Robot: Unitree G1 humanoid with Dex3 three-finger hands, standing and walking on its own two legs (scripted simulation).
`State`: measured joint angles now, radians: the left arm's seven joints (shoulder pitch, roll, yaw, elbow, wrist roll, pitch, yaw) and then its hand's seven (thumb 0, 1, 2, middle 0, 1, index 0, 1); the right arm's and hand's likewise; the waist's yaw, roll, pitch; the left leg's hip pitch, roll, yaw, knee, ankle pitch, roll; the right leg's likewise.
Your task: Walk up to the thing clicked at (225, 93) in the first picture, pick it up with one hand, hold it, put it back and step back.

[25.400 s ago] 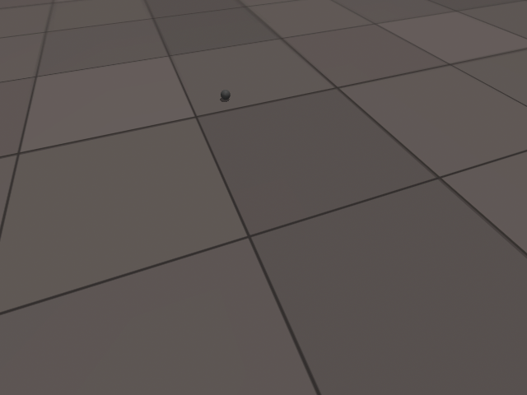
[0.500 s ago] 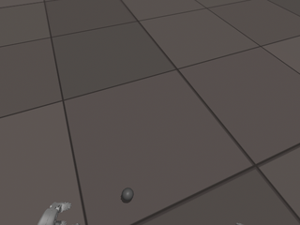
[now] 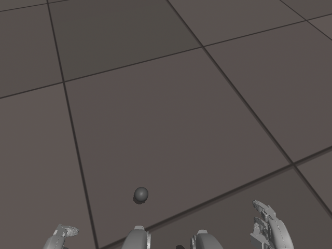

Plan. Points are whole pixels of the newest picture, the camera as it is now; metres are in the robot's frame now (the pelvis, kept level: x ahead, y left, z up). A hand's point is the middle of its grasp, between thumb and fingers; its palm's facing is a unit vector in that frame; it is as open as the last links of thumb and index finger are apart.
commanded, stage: rise first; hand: left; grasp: from above
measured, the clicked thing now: (141, 194) +0.41 +0.14 -0.63
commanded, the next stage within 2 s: approach in 2.00 s
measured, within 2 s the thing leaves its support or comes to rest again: neither
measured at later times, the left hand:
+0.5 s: hand (102, 222) +0.24 +0.24 -0.34, palm faces -0.44 -0.40 -0.81, open 13.8 cm
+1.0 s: hand (117, 207) +0.31 +0.22 -0.45, palm faces -0.47 -0.08 -0.88, open 13.8 cm
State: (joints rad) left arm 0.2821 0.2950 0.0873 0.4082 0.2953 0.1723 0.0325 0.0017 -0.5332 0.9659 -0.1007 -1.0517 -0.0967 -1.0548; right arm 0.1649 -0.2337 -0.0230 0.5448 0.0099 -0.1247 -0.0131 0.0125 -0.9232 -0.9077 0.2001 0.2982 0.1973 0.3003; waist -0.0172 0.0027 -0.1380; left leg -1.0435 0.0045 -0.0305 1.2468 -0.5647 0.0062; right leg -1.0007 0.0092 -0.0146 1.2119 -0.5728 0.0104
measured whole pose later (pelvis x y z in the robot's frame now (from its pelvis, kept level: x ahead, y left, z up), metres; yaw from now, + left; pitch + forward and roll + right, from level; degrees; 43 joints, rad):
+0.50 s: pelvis -0.07 -0.01 -0.18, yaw -1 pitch +34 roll -2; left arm -0.29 0.39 0.01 0.76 0.77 -0.03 0.24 0.00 -0.47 0.96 -0.10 -1.03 -0.10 -1.03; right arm 0.05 -0.29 -0.06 0.67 0.00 -0.14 0.04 0.01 -0.88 -0.89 0.20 0.30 0.20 0.30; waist -0.03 0.02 -0.17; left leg -1.84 0.01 -0.05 1.91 -0.66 -0.01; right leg -1.80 0.02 -0.03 1.90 -0.69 0.00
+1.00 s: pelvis -0.09 +0.00 -0.27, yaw -3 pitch +35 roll -5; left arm -0.70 0.47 -0.02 1.27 1.13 -0.12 0.44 0.00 -0.47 0.99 -0.15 -0.94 -0.14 -0.95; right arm 0.15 -0.26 -0.02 0.79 -0.07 -0.09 0.06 0.01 -0.89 -0.90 0.20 0.30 0.20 0.30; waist -0.14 0.01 -0.17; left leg -2.15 0.00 -0.07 2.18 -0.64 0.00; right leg -2.09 0.02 -0.05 2.15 -0.67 0.01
